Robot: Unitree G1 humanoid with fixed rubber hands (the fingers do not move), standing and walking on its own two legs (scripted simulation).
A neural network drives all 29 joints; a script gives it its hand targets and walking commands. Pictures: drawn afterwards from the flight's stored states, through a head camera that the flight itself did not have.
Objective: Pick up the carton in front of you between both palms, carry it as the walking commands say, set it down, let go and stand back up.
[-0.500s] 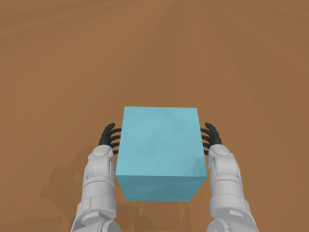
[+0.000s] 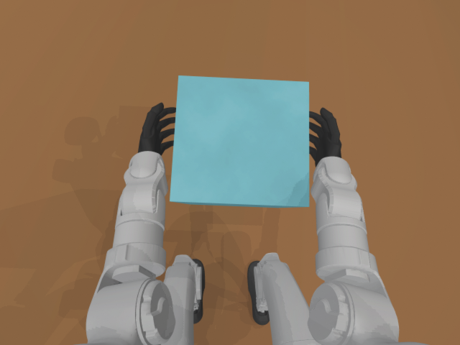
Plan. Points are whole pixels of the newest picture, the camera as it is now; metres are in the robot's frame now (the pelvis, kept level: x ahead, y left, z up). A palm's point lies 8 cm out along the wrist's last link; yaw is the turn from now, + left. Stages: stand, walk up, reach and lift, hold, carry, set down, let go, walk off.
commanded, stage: set down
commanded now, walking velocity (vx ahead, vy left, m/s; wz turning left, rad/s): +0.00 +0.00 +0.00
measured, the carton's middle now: (237, 155) +0.44 -0.02 -0.14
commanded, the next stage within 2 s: none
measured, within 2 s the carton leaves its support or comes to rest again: rests again in 1.54 s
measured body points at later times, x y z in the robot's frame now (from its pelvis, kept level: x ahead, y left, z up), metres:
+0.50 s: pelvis -0.02 +0.00 -0.13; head +0.28 +0.01 +0.21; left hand +0.50 +0.12 -0.23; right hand +0.46 -0.18 -0.22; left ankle +0.08 +0.11 -0.62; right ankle +0.06 -0.12 -0.62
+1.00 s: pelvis -0.03 +0.01 -0.23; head +0.34 +0.02 +0.03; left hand +0.55 +0.11 -0.39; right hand +0.50 -0.19 -0.38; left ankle +0.08 +0.11 -0.62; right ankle +0.06 -0.12 -0.62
